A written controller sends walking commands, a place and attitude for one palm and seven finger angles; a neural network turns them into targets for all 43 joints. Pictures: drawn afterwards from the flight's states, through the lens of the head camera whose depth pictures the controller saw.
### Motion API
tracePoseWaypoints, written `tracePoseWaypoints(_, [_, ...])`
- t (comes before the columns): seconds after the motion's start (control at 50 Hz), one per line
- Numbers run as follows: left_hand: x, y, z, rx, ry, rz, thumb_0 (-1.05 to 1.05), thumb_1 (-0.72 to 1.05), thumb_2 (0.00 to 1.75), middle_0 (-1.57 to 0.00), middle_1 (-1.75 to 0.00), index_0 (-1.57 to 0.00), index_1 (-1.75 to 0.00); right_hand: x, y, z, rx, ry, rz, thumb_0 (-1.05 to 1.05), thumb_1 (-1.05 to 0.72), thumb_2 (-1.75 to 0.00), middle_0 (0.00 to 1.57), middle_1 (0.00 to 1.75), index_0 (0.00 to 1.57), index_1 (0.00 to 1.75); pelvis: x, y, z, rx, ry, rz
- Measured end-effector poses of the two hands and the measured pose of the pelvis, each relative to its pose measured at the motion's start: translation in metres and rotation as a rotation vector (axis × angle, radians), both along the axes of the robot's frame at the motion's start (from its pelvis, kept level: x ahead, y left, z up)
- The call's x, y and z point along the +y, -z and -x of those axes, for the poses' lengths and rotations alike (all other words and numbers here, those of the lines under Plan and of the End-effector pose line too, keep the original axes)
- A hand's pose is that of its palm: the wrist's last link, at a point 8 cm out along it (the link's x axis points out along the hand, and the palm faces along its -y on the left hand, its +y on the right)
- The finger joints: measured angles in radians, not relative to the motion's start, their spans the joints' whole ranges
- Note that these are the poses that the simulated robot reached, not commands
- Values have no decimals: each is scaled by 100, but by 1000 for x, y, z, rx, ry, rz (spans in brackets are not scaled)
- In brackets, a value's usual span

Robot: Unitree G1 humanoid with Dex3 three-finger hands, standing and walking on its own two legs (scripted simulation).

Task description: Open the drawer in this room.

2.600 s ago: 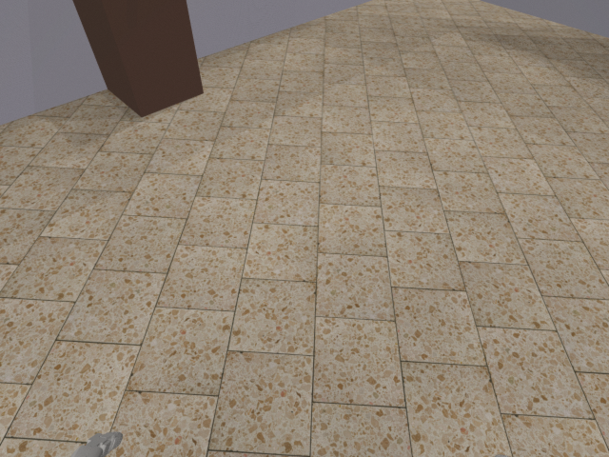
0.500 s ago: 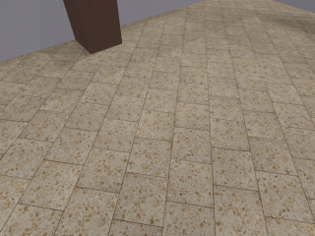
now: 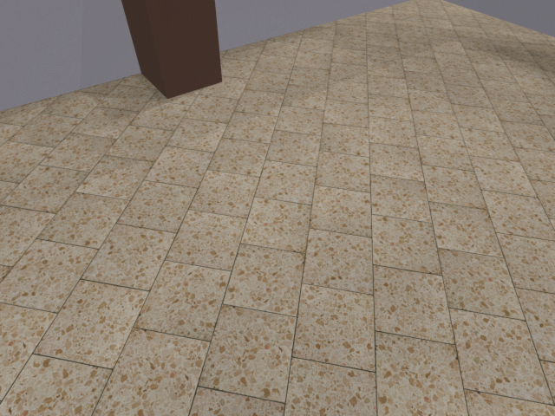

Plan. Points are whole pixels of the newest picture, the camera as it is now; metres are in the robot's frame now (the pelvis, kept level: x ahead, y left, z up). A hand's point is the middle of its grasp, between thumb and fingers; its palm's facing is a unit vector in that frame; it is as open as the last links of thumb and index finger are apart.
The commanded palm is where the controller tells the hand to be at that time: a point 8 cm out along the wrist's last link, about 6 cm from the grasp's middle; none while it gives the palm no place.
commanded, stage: stand and wait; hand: left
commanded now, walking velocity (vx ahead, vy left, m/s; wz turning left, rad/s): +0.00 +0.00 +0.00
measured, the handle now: out of the picture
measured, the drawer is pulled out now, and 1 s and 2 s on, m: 0.00 0.00 0.00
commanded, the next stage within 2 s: turn or walk to find it in 0.12 s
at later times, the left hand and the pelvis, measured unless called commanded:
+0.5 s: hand out of the picture +0.06 +0.23 -0.19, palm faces +0.11 -0.97 -0.22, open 7.4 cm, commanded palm none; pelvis +0.00 +0.02 -0.02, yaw +6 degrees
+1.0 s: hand out of the picture -0.01 +0.18 -0.15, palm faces +0.37 -0.88 -0.29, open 7.4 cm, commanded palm none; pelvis -0.02 -0.04 +0.00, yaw +21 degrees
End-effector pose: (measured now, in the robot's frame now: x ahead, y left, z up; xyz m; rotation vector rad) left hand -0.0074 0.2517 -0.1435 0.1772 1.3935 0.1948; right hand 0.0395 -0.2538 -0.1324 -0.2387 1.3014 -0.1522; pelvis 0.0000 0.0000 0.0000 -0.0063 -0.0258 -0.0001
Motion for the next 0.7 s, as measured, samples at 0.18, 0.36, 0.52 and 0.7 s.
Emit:
tracePoseWaypoints(0.18, [19,-10,-27,-72,28,-49,0,91,90,-21,-30,-20,-30,-23,-7,-6,-23,-12,42,1,-90,-90,20,30,20,30,-3,-1,2,-4,2,1])
tracePoseWaypoints(0.36, [21,-6,-51,-134,11,-58,0,91,90,-20,-30,-20,-30,-14,1,-9,6,-42,33,0,-90,-90,20,30,20,30,0,6,3,20,-42,20])
tracePoseWaypoints(0.52, [20,15,-52,-149,-49,9,0,91,90,-21,-30,-20,-30,25,6,-5,47,-71,11,0,-90,-90,20,30,20,30,17,13,1,22,-121,15])
tracePoseWaypoints(0.7, [11,-6,-42,-175,-129,7,0,91,90,-20,-30,-20,-30,35,-1,-6,75,-118,-26,0,-90,-90,20,30,20,30,9,-2,5,54,-212,30])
